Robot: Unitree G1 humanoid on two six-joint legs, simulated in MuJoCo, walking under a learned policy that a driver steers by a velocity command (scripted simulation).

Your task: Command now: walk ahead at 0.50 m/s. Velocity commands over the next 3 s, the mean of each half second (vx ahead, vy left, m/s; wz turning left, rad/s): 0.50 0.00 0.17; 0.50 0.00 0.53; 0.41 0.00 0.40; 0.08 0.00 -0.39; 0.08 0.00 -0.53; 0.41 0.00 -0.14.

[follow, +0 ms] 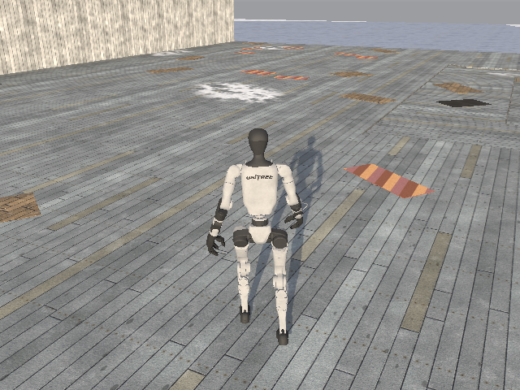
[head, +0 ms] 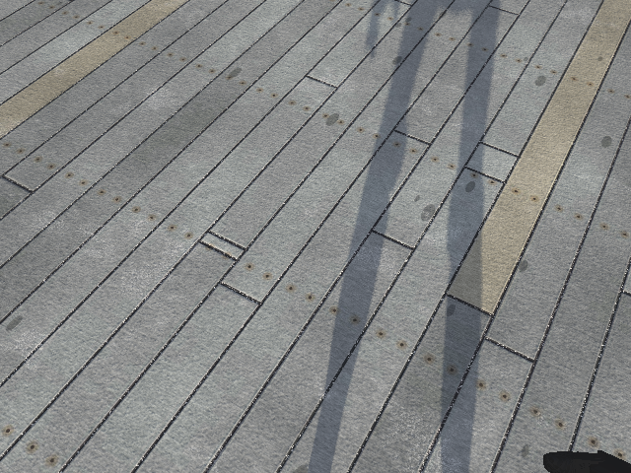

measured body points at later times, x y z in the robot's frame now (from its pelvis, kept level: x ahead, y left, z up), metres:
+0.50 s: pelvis +0.26 -0.03 +0.00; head +0.30 -0.03 +0.45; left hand +0.47 +0.23 -0.07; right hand +0.27 -0.32 -0.13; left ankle +0.10 +0.10 -0.70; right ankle +0.38 -0.14 -0.72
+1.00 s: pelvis +0.50 +0.06 -0.01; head +0.53 +0.08 +0.44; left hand +0.41 +0.34 -0.14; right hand +0.80 -0.09 -0.08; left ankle +0.57 +0.18 -0.73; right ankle +0.38 -0.14 -0.71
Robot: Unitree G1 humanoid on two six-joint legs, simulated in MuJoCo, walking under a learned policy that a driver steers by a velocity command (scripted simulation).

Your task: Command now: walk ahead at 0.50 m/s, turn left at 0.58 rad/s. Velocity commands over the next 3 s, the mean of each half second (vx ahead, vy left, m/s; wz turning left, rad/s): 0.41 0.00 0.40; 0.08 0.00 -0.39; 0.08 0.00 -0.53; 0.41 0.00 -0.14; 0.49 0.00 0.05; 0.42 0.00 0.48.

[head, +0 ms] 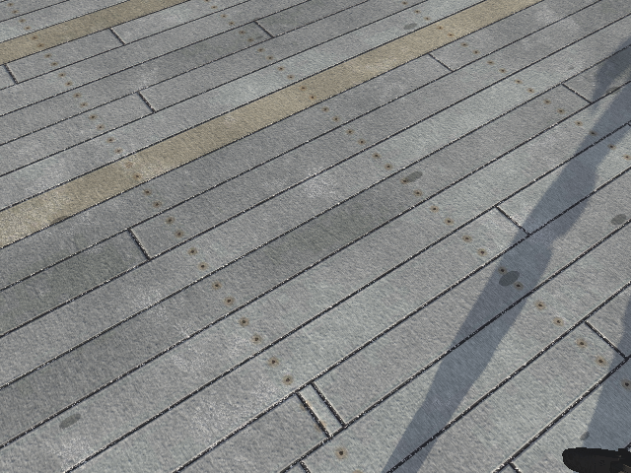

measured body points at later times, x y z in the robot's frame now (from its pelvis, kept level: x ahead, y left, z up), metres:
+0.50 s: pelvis +0.27 +0.00 +0.01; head +0.30 +0.01 +0.46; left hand +0.43 +0.28 -0.08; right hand +0.39 -0.27 -0.11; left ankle +0.12 +0.08 -0.70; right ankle +0.42 -0.07 -0.72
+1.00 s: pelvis +0.35 +0.05 +0.02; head +0.38 +0.07 +0.47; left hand +0.51 +0.33 -0.08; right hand +0.47 -0.24 -0.06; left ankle +0.38 +0.16 -0.72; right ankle +0.37 -0.08 -0.66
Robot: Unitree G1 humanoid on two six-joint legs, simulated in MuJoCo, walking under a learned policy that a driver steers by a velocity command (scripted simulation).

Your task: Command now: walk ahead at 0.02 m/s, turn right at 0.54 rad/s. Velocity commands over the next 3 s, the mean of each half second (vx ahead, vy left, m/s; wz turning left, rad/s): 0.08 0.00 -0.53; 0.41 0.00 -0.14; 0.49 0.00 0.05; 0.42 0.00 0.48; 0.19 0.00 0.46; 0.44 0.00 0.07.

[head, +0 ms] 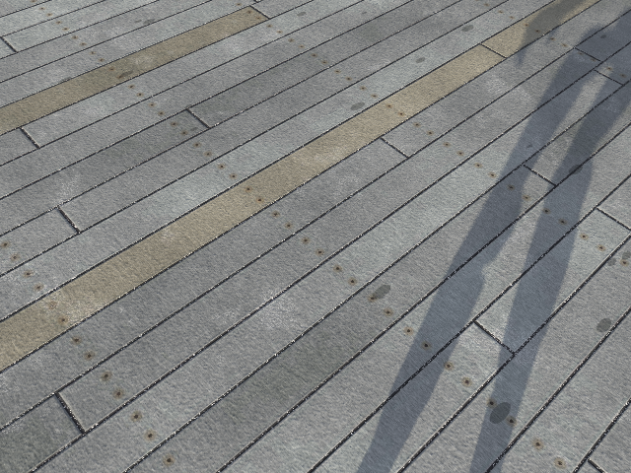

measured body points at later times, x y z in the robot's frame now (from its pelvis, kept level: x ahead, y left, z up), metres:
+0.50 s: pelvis +0.02 -0.05 +0.01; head +0.03 -0.08 +0.46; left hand +0.21 +0.19 -0.08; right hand +0.07 -0.37 -0.10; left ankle +0.08 +0.10 -0.67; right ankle -0.02 -0.13 -0.74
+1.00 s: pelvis +0.23 -0.04 +0.01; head +0.26 -0.03 +0.45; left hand +0.41 +0.19 -0.11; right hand +0.24 -0.34 -0.09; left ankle +0.27 +0.04 -0.74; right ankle +0.15 -0.18 -0.66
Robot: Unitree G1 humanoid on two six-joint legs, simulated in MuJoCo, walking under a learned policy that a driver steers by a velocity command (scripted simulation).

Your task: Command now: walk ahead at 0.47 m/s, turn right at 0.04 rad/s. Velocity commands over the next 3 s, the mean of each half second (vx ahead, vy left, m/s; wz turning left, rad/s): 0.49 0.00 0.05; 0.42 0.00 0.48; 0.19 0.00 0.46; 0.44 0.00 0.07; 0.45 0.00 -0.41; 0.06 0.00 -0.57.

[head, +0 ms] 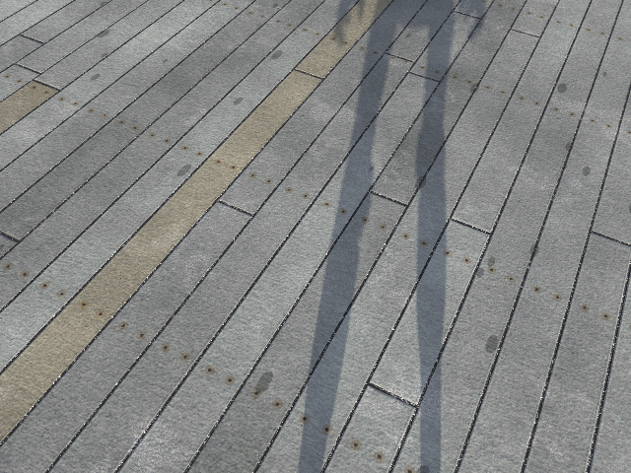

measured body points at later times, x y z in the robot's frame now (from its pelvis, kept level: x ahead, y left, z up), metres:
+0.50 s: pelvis +0.29 -0.05 -0.01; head +0.32 -0.06 +0.44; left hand +0.41 +0.22 -0.10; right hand +0.37 -0.33 -0.13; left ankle +0.22 +0.10 -0.65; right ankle +0.34 -0.14 -0.74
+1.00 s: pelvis +0.55 +0.03 -0.02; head +0.60 +0.06 +0.43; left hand +0.57 +0.34 -0.14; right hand +0.80 -0.18 -0.11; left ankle +0.61 +0.12 -0.74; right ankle +0.48 -0.15 -0.64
